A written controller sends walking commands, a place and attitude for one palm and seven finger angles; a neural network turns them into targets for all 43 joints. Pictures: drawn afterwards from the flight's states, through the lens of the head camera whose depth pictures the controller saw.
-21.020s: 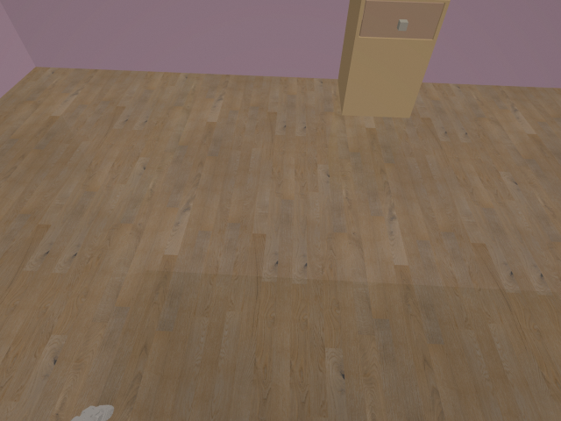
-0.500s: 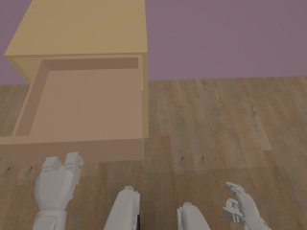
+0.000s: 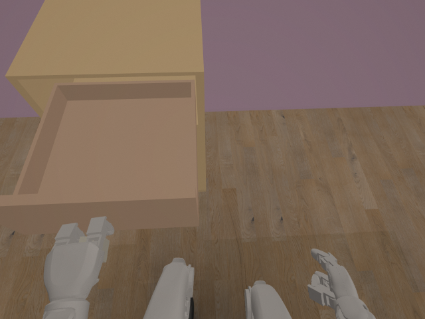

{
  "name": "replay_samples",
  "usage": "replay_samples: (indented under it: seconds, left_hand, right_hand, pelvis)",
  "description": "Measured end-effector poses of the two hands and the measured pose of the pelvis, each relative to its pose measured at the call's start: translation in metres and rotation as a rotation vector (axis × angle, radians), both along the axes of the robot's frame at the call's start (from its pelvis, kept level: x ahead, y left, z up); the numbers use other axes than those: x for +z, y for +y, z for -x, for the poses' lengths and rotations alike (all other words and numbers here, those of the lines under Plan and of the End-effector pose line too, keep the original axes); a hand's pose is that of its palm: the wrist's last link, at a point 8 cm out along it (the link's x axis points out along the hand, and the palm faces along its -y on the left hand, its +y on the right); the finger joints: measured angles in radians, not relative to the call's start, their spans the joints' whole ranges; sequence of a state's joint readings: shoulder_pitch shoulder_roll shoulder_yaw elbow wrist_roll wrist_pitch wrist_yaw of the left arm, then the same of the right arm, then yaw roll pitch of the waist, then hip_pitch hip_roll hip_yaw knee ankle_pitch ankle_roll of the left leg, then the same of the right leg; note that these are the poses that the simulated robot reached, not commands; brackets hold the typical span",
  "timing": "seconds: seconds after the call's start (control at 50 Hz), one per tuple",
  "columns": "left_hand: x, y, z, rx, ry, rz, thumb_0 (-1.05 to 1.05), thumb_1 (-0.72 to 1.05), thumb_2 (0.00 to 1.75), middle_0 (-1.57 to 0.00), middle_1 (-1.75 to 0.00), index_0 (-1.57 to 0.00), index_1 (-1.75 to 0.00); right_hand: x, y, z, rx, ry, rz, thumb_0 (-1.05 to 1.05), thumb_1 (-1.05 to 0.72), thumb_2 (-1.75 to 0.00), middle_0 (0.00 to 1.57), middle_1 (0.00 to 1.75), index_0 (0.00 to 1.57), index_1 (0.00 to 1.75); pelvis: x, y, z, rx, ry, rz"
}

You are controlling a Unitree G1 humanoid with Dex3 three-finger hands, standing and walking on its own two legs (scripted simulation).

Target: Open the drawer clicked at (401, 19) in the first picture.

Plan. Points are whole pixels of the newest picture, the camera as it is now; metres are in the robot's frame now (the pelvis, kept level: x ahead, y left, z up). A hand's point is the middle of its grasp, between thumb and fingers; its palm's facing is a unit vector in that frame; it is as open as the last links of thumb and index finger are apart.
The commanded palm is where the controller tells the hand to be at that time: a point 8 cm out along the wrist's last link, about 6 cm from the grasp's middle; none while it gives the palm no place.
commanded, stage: open the thumb to release the handle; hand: left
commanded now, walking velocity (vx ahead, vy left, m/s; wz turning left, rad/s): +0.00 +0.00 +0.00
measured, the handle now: (95, 238) +0.25 +0.25 -0.05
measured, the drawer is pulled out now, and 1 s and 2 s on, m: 0.30 0.30 0.30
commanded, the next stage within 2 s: lift the hand off the handle in 0.46 s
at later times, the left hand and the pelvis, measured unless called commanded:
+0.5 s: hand (90, 264) +0.21 +0.25 -0.06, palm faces -0.04 -0.05 -1.00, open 12.5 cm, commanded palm +0.20 +0.25 -0.01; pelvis -0.01 -0.01 +0.00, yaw +1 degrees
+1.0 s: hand (91, 259) +0.22 +0.26 -0.06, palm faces -0.02 -0.04 -1.00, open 13.5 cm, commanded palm +0.21 +0.25 +0.00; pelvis -0.01 -0.01 +0.00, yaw +1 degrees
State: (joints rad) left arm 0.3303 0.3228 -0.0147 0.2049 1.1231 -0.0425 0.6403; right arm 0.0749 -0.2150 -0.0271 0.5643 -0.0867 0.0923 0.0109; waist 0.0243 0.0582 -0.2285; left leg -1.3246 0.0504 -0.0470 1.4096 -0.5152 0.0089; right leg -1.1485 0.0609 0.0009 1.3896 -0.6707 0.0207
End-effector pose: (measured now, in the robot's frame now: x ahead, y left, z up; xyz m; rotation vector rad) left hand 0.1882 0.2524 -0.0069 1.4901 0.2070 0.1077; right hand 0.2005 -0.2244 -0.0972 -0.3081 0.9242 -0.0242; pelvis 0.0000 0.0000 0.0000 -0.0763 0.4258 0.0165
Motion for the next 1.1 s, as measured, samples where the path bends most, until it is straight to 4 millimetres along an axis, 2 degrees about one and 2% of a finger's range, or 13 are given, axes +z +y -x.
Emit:
replay_samples:
  seconds: [0.12, 0.22, 0.3, 0.46, 0.58, 0.72, 0.94, 1.1]
  left_hand:
    - [-0.001, 0.0, 0.0, -0.008, -0.045, -0.028, 0.04, 0.44, 0.7, -0.41, -1.33, -0.3, -1.34]
    - [0.0, -0.001, -0.002, 0.006, -0.044, -0.037, 0.02, 0.35, 0.68, -0.39, -1.31, -0.33, -1.32]
    - [0.001, -0.001, -0.004, 0.01, -0.028, -0.04, 0.01, 0.19, 0.61, -0.37, -1.28, -0.35, -1.3]
    - [0.002, -0.001, -0.005, 0.003, -0.016, -0.037, 0.0, -0.23, 0.42, -0.34, -1.23, -0.36, -1.26]
    - [0.0, 0.0, -0.004, 0.001, -0.029, -0.035, 0.0, -0.41, 0.34, -0.33, -1.21, -0.35, -1.25]
    - [0.0, 0.0, -0.004, -0.003, -0.041, -0.036, 0.0, -0.47, 0.31, -0.32, -1.2, -0.36, -1.24]
    - [-0.001, 0.001, -0.01, -0.009, -0.048, -0.044, 0.0, -0.49, 0.31, -0.32, -1.2, -0.37, -1.24]
    - [0.005, 0.002, -0.014, -0.008, -0.006, -0.034, 0.0, -0.49, 0.31, -0.32, -1.2, -0.39, -1.22]
  right_hand:
    - [-0.013, -0.002, 0.002, 0.014, 0.029, 0.012, 0.01, -0.91, -0.9, 0.2, 0.3, 0.2, 0.3]
    - [-0.018, 0.0, 0.006, 0.005, 0.037, -0.008, 0.01, -0.91, -0.9, 0.2, 0.3, 0.2, 0.3]
    - [-0.017, 0.001, 0.01, -0.007, 0.034, -0.021, 0.01, -0.91, -0.9, 0.2, 0.3, 0.2, 0.3]
    - [-0.016, -0.009, 0.019, -0.027, 0.027, -0.016, 0.01, -0.91, -0.9, 0.2, 0.3, 0.2, 0.3]
    - [-0.018, -0.019, 0.023, -0.039, 0.03, 0.0, 0.01, -0.91, -0.9, 0.2, 0.3, 0.2, 0.3]
    - [-0.02, -0.023, 0.023, -0.042, 0.039, 0.011, 0.01, -0.91, -0.9, 0.2, 0.3, 0.2, 0.3]
    - [-0.023, -0.013, 0.022, -0.03, 0.039, -0.005, 0.01, -0.91, -0.9, 0.2, 0.3, 0.2, 0.3]
    - [-0.012, -0.008, 0.026, -0.053, 0.029, -0.012, 0.01, -0.91, -0.9, 0.2, 0.3, 0.2, 0.3]
  pelvis:
    - [-0.005, -0.002, 0.003, 0.012, 0.006, 0.0]
    - [-0.005, -0.005, 0.007, 0.013, 0.0, -0.005]
    - [-0.002, -0.009, 0.008, 0.011, -0.005, -0.01]
    - [-0.002, -0.013, 0.01, 0.006, -0.012, -0.013]
    - [-0.004, -0.015, 0.011, 0.005, -0.012, -0.015]
    - [-0.006, -0.015, 0.011, 0.004, -0.01, -0.015]
    - [-0.006, -0.014, 0.014, 0.011, -0.011, -0.012]
    - [0.003, -0.012, 0.014, 0.009, -0.031, -0.011]
